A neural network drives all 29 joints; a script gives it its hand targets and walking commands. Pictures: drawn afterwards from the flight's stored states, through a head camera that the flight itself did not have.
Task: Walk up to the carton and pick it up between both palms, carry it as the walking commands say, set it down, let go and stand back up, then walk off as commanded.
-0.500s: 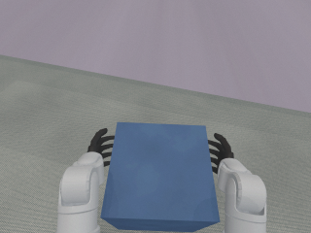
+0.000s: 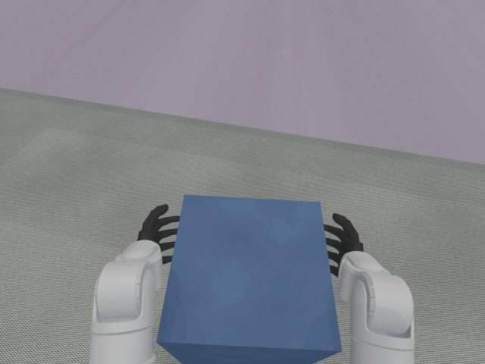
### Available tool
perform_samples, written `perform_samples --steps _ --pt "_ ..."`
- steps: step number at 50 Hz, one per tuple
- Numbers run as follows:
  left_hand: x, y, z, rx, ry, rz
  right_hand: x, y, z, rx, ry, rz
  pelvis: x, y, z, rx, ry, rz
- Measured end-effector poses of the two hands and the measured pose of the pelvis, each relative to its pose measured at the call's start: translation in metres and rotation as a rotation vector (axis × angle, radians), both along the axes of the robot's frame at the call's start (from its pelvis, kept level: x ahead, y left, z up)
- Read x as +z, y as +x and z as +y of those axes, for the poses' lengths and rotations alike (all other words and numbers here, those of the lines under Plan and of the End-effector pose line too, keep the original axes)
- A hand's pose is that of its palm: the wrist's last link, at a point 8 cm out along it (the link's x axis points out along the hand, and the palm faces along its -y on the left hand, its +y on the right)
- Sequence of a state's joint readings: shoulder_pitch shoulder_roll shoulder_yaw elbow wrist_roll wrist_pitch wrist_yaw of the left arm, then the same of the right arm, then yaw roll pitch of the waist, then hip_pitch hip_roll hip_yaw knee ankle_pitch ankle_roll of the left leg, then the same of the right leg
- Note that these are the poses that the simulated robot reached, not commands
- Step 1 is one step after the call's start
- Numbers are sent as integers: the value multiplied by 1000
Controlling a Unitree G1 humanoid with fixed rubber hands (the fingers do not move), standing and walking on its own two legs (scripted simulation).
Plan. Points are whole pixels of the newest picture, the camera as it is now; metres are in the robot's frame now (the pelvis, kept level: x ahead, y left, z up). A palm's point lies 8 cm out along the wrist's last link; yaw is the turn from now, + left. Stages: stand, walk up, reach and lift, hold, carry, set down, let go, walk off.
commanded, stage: carry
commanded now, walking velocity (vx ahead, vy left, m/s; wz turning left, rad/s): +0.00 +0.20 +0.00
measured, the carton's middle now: (246, 289) +0.25 +0.00 -0.01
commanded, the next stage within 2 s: none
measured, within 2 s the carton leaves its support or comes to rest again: neither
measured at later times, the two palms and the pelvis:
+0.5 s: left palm (47, 283) +0.21 +0.27 +0.09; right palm (267, 287) +0.21 -0.03 +0.09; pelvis -0.05 +0.12 +0.00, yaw +0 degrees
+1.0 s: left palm (48, 298) +0.19 +0.26 +0.09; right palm (274, 302) +0.19 -0.04 +0.09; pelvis -0.07 +0.11 +0.00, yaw +0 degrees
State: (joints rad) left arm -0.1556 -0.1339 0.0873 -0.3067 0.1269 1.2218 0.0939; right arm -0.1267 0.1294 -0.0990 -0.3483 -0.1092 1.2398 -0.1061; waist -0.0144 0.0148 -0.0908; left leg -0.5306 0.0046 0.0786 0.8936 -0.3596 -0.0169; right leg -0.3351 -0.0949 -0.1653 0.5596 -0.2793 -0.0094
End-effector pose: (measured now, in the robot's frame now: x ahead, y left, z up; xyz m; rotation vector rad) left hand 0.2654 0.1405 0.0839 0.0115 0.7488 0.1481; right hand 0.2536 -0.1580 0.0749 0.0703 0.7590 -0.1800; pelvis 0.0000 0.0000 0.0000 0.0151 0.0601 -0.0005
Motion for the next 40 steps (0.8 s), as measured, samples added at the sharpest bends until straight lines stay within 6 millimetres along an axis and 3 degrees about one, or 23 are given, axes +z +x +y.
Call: perform_samples --steps 4,11,16,29,40 --pt "4 -4 27 6 -15 -23 8 -2 27 0 -7 -23 1 -8 26 6 9 3" --pt "-6 -21 94 62 -51 -35 8 -4 94 55 -48 -31 -7 -19 76 7 -6 -1" --pt "-7 -37 120 88 -70 -9 8 -17 120 80 -67 -1 -3 -31 95 4 -28 5" --pt "10 -57 126 17 -33 -42 16 -55 126 15 -38 -33 0 -55 120 -1 -26 -11" --pt "7 -70 127 23 -37 -32 16 -65 127 20 -40 -22 0 -68 119 -2 -25 -8"
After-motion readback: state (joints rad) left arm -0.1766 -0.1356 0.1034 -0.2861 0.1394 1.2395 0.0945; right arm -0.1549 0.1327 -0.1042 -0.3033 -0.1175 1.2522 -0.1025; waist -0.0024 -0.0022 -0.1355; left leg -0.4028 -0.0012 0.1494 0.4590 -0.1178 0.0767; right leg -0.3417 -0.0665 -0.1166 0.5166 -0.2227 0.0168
